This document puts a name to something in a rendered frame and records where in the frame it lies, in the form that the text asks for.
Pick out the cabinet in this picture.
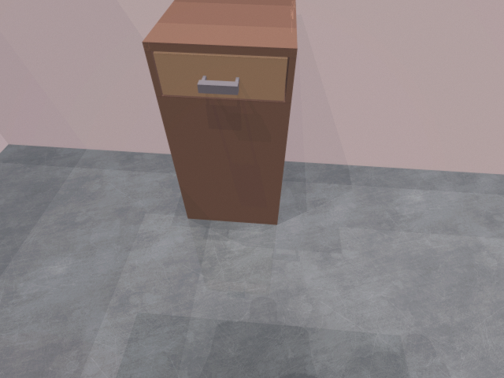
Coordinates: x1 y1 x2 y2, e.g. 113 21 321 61
143 0 298 225

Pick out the drawer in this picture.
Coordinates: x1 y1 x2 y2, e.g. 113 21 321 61
153 51 287 101

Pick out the handle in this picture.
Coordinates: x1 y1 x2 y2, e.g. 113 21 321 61
197 76 239 95

